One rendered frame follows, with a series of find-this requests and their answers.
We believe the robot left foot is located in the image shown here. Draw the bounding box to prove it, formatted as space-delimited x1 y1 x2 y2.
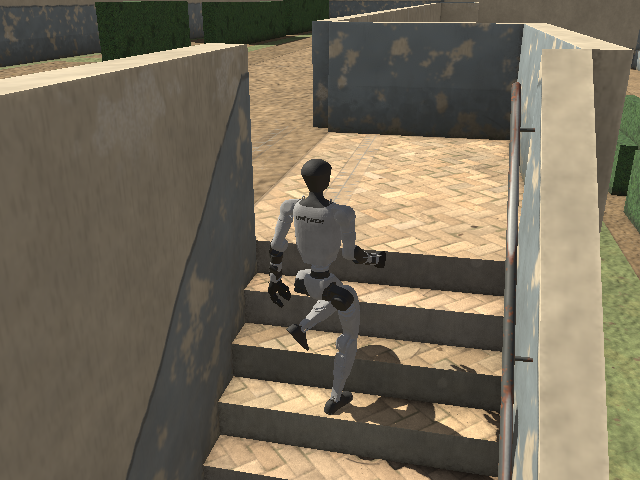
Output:
286 324 309 351

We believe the robot right upper arm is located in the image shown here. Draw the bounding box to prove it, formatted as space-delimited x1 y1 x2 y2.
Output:
332 204 357 260

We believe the right robot hand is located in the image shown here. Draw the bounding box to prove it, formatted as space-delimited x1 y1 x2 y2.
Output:
374 251 386 268

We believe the robot left forearm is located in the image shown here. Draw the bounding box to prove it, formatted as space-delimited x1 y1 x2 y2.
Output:
269 239 283 283

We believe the robot right forearm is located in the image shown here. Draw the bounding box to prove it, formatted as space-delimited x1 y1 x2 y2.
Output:
352 246 379 265

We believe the left robot shin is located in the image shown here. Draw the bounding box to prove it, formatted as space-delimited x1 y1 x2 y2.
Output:
299 300 337 333

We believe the left robot hand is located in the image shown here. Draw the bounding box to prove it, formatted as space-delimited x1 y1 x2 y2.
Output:
268 279 291 308

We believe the robot left upper arm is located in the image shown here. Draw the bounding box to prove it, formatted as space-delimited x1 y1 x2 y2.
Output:
271 199 301 252

